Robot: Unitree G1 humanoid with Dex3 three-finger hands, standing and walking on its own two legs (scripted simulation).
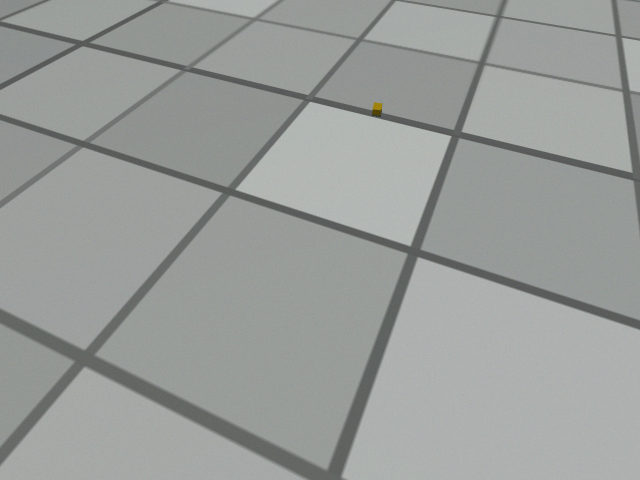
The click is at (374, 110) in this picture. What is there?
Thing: small box
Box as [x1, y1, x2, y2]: [372, 102, 381, 115]
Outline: 374,102 372,114 380,115 381,103
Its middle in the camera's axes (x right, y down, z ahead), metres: +0.32 -0.78 +2.26
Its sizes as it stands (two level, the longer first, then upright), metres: 0.075 0.049 0.034
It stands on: the floor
